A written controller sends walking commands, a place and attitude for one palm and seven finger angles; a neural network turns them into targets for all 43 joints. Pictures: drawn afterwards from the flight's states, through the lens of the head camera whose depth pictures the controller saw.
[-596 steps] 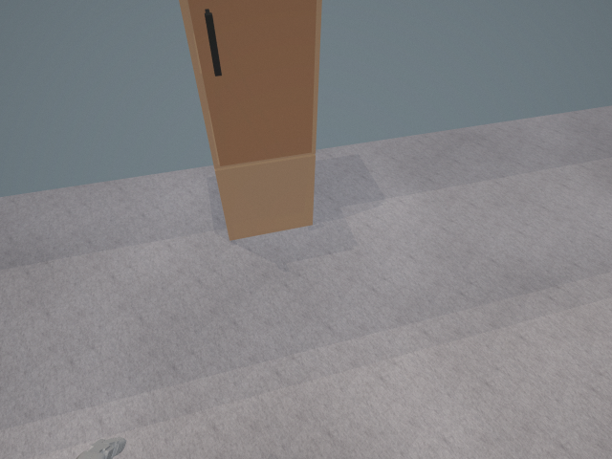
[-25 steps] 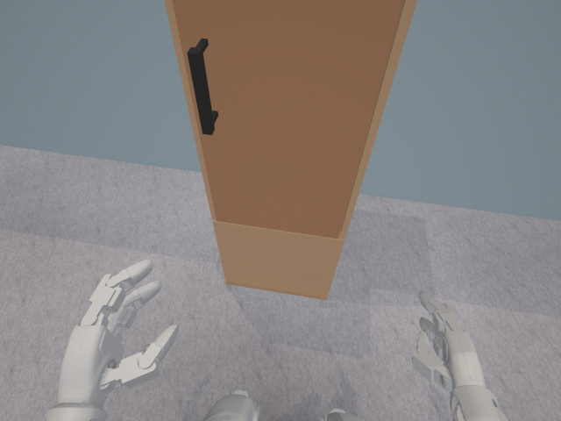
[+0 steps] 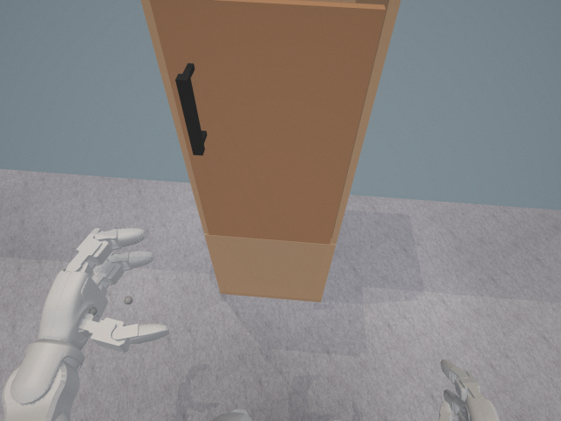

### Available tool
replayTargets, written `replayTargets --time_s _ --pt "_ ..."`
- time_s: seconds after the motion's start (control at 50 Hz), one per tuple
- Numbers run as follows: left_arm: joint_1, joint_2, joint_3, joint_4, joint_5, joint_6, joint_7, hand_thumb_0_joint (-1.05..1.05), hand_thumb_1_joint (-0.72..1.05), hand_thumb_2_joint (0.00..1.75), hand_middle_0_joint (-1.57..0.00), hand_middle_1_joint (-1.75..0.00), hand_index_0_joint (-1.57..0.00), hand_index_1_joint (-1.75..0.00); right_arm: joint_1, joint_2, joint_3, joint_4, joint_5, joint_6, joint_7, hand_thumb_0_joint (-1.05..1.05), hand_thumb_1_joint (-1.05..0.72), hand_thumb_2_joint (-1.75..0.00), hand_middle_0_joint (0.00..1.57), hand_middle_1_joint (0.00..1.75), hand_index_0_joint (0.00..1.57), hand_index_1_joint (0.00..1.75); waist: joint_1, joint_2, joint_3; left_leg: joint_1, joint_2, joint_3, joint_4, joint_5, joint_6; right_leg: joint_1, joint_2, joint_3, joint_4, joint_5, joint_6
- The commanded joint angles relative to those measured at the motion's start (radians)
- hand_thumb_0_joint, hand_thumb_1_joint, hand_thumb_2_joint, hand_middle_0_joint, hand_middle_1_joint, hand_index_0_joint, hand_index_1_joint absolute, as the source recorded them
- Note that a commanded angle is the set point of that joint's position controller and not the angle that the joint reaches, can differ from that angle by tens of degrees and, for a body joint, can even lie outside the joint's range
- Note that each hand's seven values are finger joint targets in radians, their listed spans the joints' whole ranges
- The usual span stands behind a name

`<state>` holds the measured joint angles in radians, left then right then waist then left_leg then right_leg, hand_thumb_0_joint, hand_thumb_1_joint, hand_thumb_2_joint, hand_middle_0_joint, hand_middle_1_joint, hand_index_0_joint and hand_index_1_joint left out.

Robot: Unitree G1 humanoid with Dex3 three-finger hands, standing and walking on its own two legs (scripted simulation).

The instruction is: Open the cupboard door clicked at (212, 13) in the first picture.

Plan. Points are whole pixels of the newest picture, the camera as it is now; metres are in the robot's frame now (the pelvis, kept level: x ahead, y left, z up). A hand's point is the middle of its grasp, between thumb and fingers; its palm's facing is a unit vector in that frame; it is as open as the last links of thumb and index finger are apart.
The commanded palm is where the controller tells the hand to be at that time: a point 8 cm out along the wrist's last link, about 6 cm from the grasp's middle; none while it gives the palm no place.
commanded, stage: raise the hand with hooked fingers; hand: left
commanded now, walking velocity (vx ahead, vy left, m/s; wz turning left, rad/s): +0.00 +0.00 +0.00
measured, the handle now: (194, 111) +0.58 +0.19 +0.12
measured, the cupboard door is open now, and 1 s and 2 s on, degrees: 0 0 0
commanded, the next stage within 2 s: move the hooked fingers beside the handle in 1.02 s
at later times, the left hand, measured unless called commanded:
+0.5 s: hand (66, 236) +0.30 +0.27 +0.14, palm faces +0.05 -1.00 -0.06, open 13.9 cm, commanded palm +0.27 +0.32 +0.14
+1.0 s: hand (83, 231) +0.30 +0.26 +0.14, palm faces +0.02 -1.00 -0.05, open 14.0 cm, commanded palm +0.27 +0.30 +0.14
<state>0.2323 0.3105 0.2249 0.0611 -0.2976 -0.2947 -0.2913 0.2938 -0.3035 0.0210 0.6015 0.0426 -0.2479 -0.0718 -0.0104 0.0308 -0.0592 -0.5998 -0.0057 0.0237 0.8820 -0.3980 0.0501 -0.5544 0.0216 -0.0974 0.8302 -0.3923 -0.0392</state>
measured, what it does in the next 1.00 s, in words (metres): stands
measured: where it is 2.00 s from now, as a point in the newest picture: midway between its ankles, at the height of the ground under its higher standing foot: outside the picture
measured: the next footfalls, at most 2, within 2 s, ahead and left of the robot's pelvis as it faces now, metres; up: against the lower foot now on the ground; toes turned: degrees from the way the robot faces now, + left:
none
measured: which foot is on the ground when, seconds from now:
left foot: down 0.00-1.00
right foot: down 0.00-1.00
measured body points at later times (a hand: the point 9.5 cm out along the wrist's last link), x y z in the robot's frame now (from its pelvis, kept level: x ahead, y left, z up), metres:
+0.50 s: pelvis +0.01 +0.00 +0.02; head +0.03 +0.00 +0.47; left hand +0.29 +0.33 +0.14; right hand +0.19 -0.23 -0.05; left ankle +0.03 +0.08 -0.70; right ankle +0.02 -0.10 -0.70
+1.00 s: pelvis +0.01 -0.01 +0.03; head +0.02 -0.02 +0.48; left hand +0.29 +0.31 +0.15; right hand +0.17 -0.26 -0.05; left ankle +0.03 +0.08 -0.70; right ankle +0.02 -0.10 -0.70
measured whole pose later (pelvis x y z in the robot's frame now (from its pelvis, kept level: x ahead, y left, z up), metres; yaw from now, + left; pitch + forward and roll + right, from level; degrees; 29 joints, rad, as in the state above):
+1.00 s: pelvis +0.01 -0.01 +0.03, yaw +0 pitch +2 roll -1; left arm -0.10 0.44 0.42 0.37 -0.34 -0.12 -0.48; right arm 0.27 -0.29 0.06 0.60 0.05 -0.23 -0.10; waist 0.01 0.04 -0.03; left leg -0.38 0.00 0.03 0.66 -0.31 0.03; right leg -0.34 0.04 -0.09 0.62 -0.31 -0.05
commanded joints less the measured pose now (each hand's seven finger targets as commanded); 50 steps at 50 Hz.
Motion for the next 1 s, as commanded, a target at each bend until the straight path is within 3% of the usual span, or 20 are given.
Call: replayTargets --time_s 0.0,0.06,0.1,0.2,0.26,0.32,0.38,0.44,0.5,0.56,0.58,0.66,0.68,0.76,0.82,0.88,0.98 --pt "-0.191 0.228 0.159 -0.216 -0.038 -0.013 -0.038 0.0 -0.38 0.35 -0.29 -1.12 -0.29 -1.12 -0.092 -0.103 -0.037 -0.169 0.009 -0.077 -0.027 0.0 -0.9 -0.9 0.2 0.3 0.2 0.3 0.028 0.056 -0.236 0.2 0.01 -0.085 -0.212 0.195 -0.024 0.142 -0.006 0.05 -0.166 0.145 0.01" --pt "-0.238 0.257 0.203 -0.228 -0.049 -0.01 -0.012 0.0 -0.45 0.32 -0.3 -1.17 -0.3 -1.17 -0.092 -0.098 -0.027 -0.16 0.002 -0.076 -0.024 0.0 -0.9 -0.9 0.2 0.3 0.2 0.3 0.037 0.092 -0.208 0.242 0.013 -0.093 -0.229 0.267 -0.035 0.157 0.004 0.037 -0.167 0.209 0.001" --pt "-0.262 0.23 0.192 -0.17 -0.049 -0.002 -0.011 0.0 -0.5 0.3 -0.3 -1.2 -0.3 -1.2 -0.1 -0.094 -0.023 -0.154 0.003 -0.07 -0.02 0.0 -0.9 -0.9 0.2 0.3 0.2 0.3 0.024 0.072 -0.146 0.239 0.016 -0.092 -0.247 0.253 -0.039 0.136 0.005 0.029 -0.181 0.204 0.004" --pt "-0.33 0.233 0.164 -0.043 -0.042 0.073 -0.09 0.0 -0.5 0.3 -0.3 -1.2 -0.3 -1.2 -0.093 -0.109 -0.021 -0.147 0.013 -0.05 -0.025 0.0 -0.9 -0.9 0.2 0.3 0.2 0.3 0.015 0.053 -0.134 0.268 0.013 -0.082 -0.262 0.29 -0.034 0.163 0.004 0.038 -0.214 0.262 0.006" --pt "-0.401 0.282 0.189 -0.013 -0.05 0.123 -0.142 0.0 -0.5 0.3 -0.3 -1.2 -0.3 -1.2 -0.1 -0.115 -0.015 -0.157 0.014 -0.041 -0.035 0.0 -0.9 -0.9 0.2 0.3 0.2 0.3 0.022 0.036 -0.158 0.286 0.009 -0.086 -0.274 0.283 -0.03 0.199 0.007 0.044 -0.233 0.261 0.003" --pt "-0.491 0.334 0.238 -0.025 -0.061 0.126 -0.161 0.0 -0.5 0.3 -0.3 -1.2 -0.3 -1.2 -0.113 -0.109 -0.009 -0.158 0.016 -0.036 -0.045 0.0 -0.9 -0.9 0.2 0.3 0.2 0.3 0.022 0.025 -0.177 0.316 0.01 -0.093 -0.29 0.276 -0.026 0.209 0.007 0.044 -0.255 0.248 0.004" --pt "-0.572 0.394 0.288 -0.029 -0.065 0.108 -0.157 0.0 -0.5 0.3 -0.3 -1.2 -0.3 -1.2 -0.12 -0.105 0.0 -0.154 0.01 -0.035 -0.047 0.0 -0.9 -0.9 0.2 0.3 0.2 0.3 0.028 0.078 -0.186 0.347 0.009 -0.099 -0.306 0.279 -0.032 0.217 0.01 0.048 -0.267 0.237 -0.002" --pt "-0.582 0.395 0.295 0.036 -0.066 0.101 -0.163 0.0 -0.5 0.3 -0.3 -1.2 -0.3 -1.2 -0.114 -0.106 -0.001 -0.14 0.012 -0.036 -0.05 0.0 -0.9 -0.9 0.2 0.3 0.2 0.3 0.025 0.062 -0.181 0.357 0.011 -0.099 -0.317 0.283 -0.031 0.224 0.008 0.047 -0.28 0.242 0.0" --pt "-0.615 0.408 0.283 0.106 -0.059 0.128 -0.198 0.0 -0.5 0.3 -0.3 -1.2 -0.3 -1.2 -0.114 -0.113 0.0 -0.136 0.017 -0.031 -0.052 0.0 -0.9 -0.9 0.2 0.3 0.2 0.3 0.023 0.098 -0.151 0.351 0.009 -0.093 -0.329 0.267 -0.029 0.225 0.003 0.053 -0.296 0.236 -0.002" --pt "-0.543 0.352 0.243 0.193 -0.07 0.166 -0.239 0.0 -0.5 0.3 -0.3 -1.2 -0.3 -1.2 -0.103 -0.121 -0.005 -0.147 0.019 -0.032 -0.047 0.0 -0.9 -0.9 0.2 0.3 0.2 0.3 0.027 0.012 -0.145 0.328 0.006 -0.086 -0.323 0.27 -0.02 0.231 0.001 0.058 -0.299 0.256 0.001" --pt "-0.544 0.343 0.232 0.185 -0.072 0.172 -0.249 0.0 -0.5 0.3 -0.3 -1.2 -0.3 -1.2 -0.105 -0.122 -0.006 -0.147 0.022 -0.032 -0.044 0.0 -0.9 -0.9 0.2 0.3 0.2 0.3 0.025 0.019 -0.144 0.325 0.006 -0.083 -0.321 0.277 -0.02 0.228 -0.001 0.057 -0.297 0.267 0.003" --pt "-0.558 0.418 0.297 0.096 -0.076 0.148 -0.23 0.0 -0.5 0.3 -0.3 -1.2 -0.3 -1.2 -0.101 -0.124 -0.014 -0.162 0.012 -0.036 -0.029 0.0 -0.9 -0.9 0.2 0.3 0.2 0.3 0.046 0.021 -0.204 0.34 0.003 -0.078 -0.31 0.317 -0.02 0.26 0.0 0.067 -0.288 0.296 0.001" --pt "-0.564 0.436 0.317 0.075 -0.074 0.138 -0.219 0.0 -0.5 0.3 -0.3 -1.2 -0.3 -1.2 -0.102 -0.122 -0.015 -0.165 0.011 -0.036 -0.027 0.0 -0.9 -0.9 0.2 0.3 0.2 0.3 0.048 0.047 -0.216 0.346 0.003 -0.076 -0.312 0.325 -0.021 0.262 -0.001 0.069 -0.287 0.302 0.0" --pt "-0.578 0.465 0.361 0.024 -0.068 0.089 -0.165 0.0 -0.5 0.3 -0.3 -1.2 -0.3 -1.2 -0.094 -0.117 -0.014 -0.158 0.001 -0.035 -0.024 0.0 -0.9 -0.9 0.2 0.3 0.2 0.3 0.047 0.064 -0.205 0.353 0.006 -0.071 -0.317 0.321 -0.02 0.264 0.004 0.07 -0.29 0.293 0.0" --pt "-0.575 0.401 0.313 0.081 -0.059 0.089 -0.158 0.0 -0.5 0.3 -0.3 -1.2 -0.3 -1.2 -0.099 -0.111 -0.014 -0.148 0.01 -0.033 -0.03 0.0 -0.9 -0.9 0.2 0.3 0.2 0.3 0.028 0.083 -0.148 0.332 0.005 -0.064 -0.329 0.255 -0.019 0.234 -0.002 0.074 -0.304 0.24 0.005" --pt "-0.58 0.377 0.277 0.101 -0.06 0.11 -0.182 0.0 -0.5 0.3 -0.3 -1.2 -0.3 -1.2 -0.102 -0.115 -0.015 -0.149 0.016 -0.032 -0.037 0.0 -0.9 -0.9 0.2 0.3 0.2 0.3 0.023 0.078 -0.153 0.331 0.003 -0.057 -0.321 0.247 -0.012 0.242 -0.009 0.089 -0.311 0.246 0.009" --pt "-0.579 0.395 0.281 0.113 -0.065 0.127 -0.206 0.0 -0.5 0.3 -0.3 -1.2 -0.3 -1.2 -0.106 -0.117 -0.013 -0.153 0.017 -0.033 -0.044 0.0 -0.9 -0.9 0.2 0.3 0.2 0.3 0.024 0.02 -0.15 0.31 0.003 -0.058 -0.316 0.233 -0.008 0.246 -0.011 0.102 -0.321 0.23 0.016"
